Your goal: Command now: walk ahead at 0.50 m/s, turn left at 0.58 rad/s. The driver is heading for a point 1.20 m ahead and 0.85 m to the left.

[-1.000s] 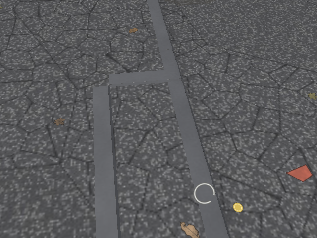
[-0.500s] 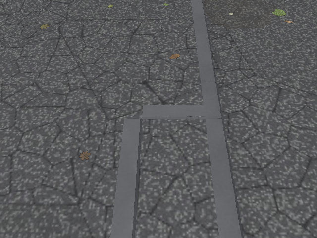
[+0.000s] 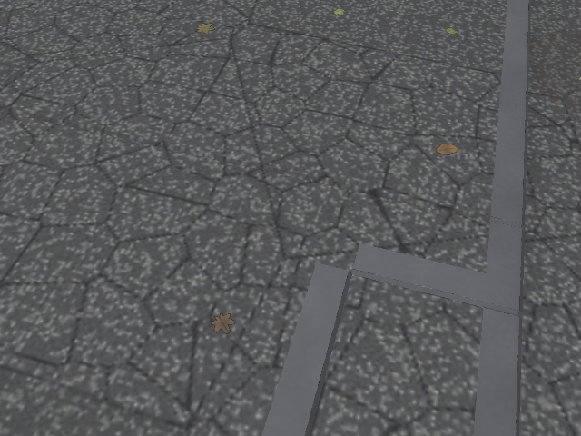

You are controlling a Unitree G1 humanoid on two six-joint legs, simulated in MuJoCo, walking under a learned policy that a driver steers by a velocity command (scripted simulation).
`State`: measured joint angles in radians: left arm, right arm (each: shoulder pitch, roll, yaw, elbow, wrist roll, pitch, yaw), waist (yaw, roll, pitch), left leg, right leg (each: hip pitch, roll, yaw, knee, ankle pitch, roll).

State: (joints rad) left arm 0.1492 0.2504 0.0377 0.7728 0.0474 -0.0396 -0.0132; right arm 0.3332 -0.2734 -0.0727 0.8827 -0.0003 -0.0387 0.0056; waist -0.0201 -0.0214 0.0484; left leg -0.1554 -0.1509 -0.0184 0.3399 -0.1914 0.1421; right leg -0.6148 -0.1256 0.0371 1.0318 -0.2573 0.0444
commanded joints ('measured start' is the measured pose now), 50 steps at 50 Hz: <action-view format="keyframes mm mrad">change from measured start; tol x32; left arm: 1 -27 69 13 -68 0 10 -3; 50 71 113 29 -117 -6 90 17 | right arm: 1 33 -141 -31 -60 1 -20 -2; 50 -96 -162 -42 -253 -18 61 2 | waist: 1 2 58 -8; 15 97 -251 -363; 50 14 144 -134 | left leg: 1 -3 245 -240 -138 323 121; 13 46 205 -305 269 603 -2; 15 -375 -16 -125 797 -307 -60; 17 -489 108 -107 931 -240 -55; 36 -138 111 96 179 12 -54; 39 277 543 -585 88 792 246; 46 -48 299 -303 -12 409 98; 50 -90 265 -421 -144 -315 104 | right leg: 1 -40 21 -44 -122 121 21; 10 32 103 -16 -446 181 -23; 13 463 144 -28 -574 126 -79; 15 918 -311 591 -703 -141 -224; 25 499 -150 -27 -755 778 -216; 36 517 -133 -219 -406 649 -129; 39 48 153 -107 257 -461 -8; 50 100 100 -11 -61 -144 1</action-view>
